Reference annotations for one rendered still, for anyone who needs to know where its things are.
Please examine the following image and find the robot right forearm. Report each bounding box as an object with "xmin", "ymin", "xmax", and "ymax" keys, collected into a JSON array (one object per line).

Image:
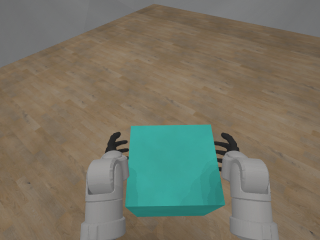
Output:
[{"xmin": 221, "ymin": 150, "xmax": 279, "ymax": 240}]

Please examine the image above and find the carton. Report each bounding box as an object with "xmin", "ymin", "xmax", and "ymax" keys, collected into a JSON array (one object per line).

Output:
[{"xmin": 125, "ymin": 124, "xmax": 225, "ymax": 217}]

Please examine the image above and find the robot left forearm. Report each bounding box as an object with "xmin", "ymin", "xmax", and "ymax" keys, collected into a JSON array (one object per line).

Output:
[{"xmin": 80, "ymin": 150, "xmax": 130, "ymax": 240}]

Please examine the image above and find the robot right hand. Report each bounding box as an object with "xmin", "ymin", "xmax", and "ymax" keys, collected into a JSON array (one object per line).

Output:
[{"xmin": 214, "ymin": 132, "xmax": 240, "ymax": 172}]

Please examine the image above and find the robot left hand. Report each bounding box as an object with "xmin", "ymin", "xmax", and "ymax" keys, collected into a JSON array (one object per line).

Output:
[{"xmin": 105, "ymin": 132, "xmax": 129, "ymax": 160}]

